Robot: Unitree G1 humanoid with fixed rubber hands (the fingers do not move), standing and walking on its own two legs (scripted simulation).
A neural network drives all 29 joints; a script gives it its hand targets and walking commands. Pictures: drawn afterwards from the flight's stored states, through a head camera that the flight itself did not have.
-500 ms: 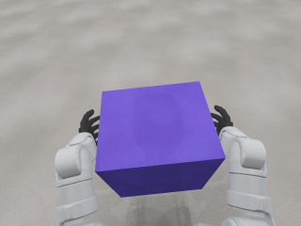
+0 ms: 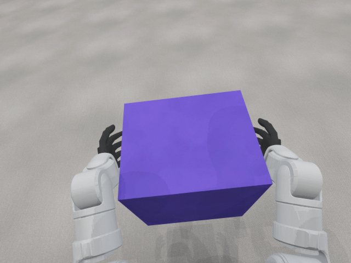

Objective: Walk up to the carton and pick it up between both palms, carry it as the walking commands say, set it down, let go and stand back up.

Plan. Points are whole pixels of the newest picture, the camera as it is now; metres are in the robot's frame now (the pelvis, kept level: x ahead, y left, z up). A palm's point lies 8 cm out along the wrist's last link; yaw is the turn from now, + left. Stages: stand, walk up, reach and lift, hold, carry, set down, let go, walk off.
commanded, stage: carry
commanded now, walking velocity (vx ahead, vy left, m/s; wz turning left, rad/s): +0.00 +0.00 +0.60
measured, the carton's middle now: (189, 165) +0.33 -0.02 +0.04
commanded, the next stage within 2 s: none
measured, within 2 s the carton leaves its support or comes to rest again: neither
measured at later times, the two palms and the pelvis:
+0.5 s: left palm (36, 236) +0.18 +0.26 +0.09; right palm (216, 182) +0.26 -0.07 +0.07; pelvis -0.08 +0.01 -0.01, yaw +16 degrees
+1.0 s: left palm out of the picture -0.03 +0.36 +0.08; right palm (138, 237) +0.17 +0.08 +0.07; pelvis -0.18 +0.02 -0.01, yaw +34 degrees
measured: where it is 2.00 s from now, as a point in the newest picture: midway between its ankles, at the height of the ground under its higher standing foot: outside the picture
